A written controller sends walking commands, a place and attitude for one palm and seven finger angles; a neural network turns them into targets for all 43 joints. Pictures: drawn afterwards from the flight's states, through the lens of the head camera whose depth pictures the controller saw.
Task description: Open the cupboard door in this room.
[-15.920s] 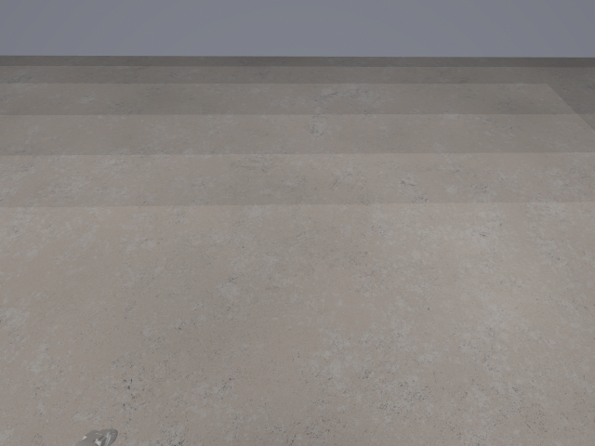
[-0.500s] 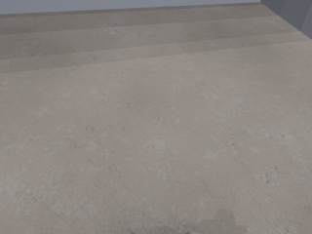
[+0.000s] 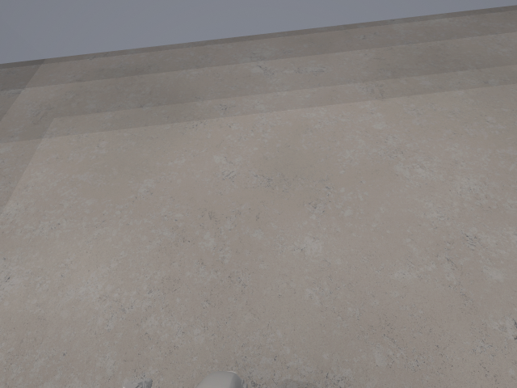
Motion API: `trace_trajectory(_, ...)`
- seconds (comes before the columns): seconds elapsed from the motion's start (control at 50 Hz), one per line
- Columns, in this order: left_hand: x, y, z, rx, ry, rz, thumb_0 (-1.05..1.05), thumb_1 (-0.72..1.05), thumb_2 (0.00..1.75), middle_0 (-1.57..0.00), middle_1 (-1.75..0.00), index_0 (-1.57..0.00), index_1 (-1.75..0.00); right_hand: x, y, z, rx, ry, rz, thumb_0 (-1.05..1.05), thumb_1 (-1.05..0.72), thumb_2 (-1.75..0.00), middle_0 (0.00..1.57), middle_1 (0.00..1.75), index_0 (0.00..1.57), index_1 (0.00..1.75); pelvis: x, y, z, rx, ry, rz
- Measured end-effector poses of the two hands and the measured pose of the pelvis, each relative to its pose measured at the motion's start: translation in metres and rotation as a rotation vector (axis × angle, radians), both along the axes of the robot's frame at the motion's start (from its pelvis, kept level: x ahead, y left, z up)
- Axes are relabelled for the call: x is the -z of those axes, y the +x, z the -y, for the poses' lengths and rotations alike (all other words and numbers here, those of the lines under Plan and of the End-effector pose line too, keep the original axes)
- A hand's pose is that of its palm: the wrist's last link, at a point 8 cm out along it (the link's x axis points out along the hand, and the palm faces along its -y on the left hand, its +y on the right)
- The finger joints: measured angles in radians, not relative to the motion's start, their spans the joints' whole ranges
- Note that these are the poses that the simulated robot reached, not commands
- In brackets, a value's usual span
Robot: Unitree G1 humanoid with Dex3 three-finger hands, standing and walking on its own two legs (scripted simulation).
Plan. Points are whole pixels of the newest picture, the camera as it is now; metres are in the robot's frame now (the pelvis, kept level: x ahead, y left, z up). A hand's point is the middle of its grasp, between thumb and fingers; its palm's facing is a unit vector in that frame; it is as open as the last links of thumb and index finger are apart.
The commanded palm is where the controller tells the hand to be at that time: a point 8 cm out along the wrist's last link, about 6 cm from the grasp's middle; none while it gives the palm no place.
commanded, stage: turn or walk to find it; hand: left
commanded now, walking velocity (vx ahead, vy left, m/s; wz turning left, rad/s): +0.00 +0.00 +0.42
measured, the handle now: out of the picture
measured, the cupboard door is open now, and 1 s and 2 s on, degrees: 0 0 0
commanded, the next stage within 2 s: none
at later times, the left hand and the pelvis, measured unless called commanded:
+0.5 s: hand out of the picture -0.05 +0.26 -0.17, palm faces +0.28 -0.93 -0.25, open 7.4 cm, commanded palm none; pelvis -0.03 +0.04 +0.00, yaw +12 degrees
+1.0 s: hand out of the picture -0.06 +0.18 -0.15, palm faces +0.44 -0.86 -0.27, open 7.4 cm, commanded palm none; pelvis -0.05 -0.02 +0.00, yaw +26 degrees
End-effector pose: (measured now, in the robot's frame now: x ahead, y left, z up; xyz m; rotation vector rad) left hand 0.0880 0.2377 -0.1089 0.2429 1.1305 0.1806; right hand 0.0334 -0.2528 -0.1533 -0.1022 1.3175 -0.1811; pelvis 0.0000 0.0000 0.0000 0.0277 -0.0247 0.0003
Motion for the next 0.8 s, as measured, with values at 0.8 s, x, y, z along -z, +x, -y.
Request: trace_trajectory(0.8, 0.009, -0.125, -0.025, -0.344, 0.005, -0.002, 0.01, 0.91, 0.90, -0.20, -0.30, -0.20, -0.30, 0.002, 0.056, -0.039, -0.367, 0.004, 0.054, 0.01, -0.90, -0.90, 0.21, 0.30, 0.20, 0.30, 0.007, -0.043, 0.001, -0.347, -0.016, -0.015)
